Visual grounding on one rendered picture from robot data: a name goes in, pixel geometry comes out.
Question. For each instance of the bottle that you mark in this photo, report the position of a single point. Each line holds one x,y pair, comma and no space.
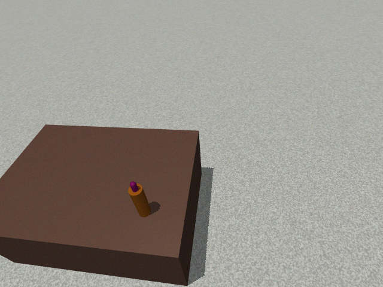
139,199

